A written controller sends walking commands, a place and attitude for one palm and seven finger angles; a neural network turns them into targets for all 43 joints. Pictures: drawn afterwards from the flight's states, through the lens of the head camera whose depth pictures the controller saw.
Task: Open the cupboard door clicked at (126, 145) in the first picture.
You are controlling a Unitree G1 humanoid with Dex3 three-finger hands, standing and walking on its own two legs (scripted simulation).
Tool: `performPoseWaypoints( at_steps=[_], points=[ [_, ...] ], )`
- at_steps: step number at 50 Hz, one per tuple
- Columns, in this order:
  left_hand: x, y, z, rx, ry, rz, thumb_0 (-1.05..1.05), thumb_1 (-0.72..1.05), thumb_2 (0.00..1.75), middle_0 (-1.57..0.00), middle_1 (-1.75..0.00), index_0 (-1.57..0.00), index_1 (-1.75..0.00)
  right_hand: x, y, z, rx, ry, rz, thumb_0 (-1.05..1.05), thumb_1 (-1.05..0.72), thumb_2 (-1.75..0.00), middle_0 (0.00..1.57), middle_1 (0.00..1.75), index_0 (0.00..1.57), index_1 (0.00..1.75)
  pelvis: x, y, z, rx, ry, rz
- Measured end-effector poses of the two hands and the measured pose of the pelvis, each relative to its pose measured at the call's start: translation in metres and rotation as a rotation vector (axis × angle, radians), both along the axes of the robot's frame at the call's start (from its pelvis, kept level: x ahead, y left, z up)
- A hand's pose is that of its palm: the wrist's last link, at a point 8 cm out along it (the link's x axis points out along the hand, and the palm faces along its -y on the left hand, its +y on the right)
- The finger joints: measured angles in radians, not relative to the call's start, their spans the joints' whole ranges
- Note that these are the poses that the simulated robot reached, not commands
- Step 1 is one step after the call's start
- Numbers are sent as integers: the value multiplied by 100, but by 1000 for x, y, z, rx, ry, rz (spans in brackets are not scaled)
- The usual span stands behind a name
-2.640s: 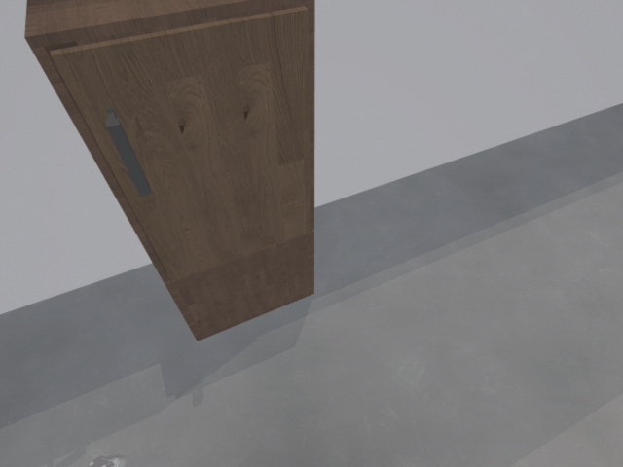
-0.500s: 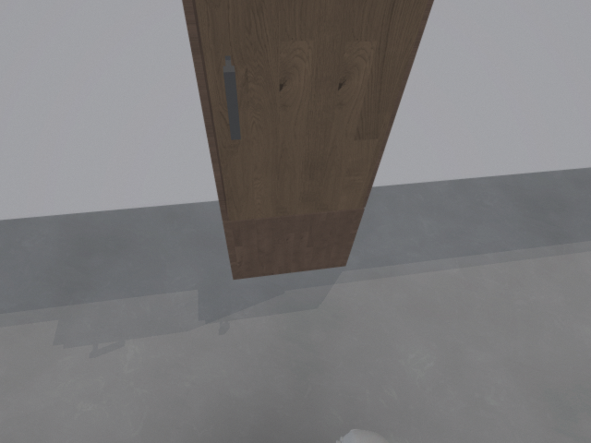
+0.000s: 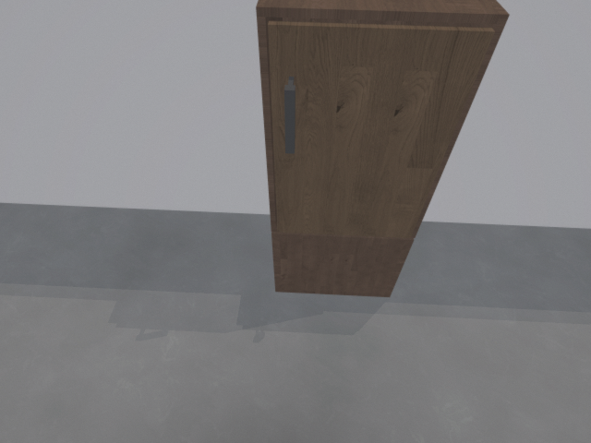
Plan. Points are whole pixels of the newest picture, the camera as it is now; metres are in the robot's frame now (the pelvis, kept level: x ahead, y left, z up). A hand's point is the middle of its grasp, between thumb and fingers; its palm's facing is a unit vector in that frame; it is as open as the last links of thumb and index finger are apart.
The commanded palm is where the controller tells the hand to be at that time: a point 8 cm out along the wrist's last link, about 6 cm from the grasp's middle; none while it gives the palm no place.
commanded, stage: take the last steps up to it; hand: left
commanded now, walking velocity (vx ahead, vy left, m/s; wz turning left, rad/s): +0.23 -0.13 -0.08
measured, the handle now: (290, 116) +0.71 +0.08 +0.05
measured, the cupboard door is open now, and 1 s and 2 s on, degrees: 0 0 0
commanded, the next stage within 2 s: come to a stop and stand still in 0.40 s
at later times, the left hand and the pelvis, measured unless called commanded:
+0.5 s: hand (224, 432) +0.17 +0.13 -0.18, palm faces -0.02 -0.98 -0.21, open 7.3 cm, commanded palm none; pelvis +0.11 -0.05 -0.02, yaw -2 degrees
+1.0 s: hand (238, 413) +0.20 +0.11 -0.17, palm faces +0.00 -0.96 -0.26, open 7.3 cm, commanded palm none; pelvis +0.15 -0.08 -0.01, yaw -4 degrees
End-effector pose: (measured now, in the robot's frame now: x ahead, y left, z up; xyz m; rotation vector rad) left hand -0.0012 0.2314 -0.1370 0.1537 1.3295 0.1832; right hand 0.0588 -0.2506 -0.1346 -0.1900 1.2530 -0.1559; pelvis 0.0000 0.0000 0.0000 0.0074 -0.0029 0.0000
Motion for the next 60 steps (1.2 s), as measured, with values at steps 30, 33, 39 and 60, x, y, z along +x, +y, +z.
performPoseWaypoints(
  at_steps=[30, 33, 39, 60],
  points=[
    [182, -67, -8, -8, -58, -66, 0, 93, 90, -20, -30, -20, -30, 35, -48, -14, 11, 200, -131, 1, -92, -89, 20, 30, 20, 29, 131, -62, -6, -30, -9, -29],
    [189, -70, -10, -15, -37, -65, 0, 94, 90, -20, -30, -20, -30, 81, -45, -12, 14, 106, -108, 1, -92, -89, 20, 30, 20, 29, 142, -63, -4, -36, -8, -36],
    [201, -67, -22, -33, -9, -34, 0, 93, 90, -21, -30, -20, -30, 141, -40, -7, -6, 9, -73, 1, -95, -89, 20, 30, 20, 29, 160, -59, -9, -17, -25, -51],
    [157, -91, 11, 49, 5, -42, 0, 91, 90, -20, -30, -20, -30, 130, -87, -13, 50, 17, -68, 1, -91, -89, 20, 30, 20, 29, 134, -94, 2, 24, -13, -48]
  ],
)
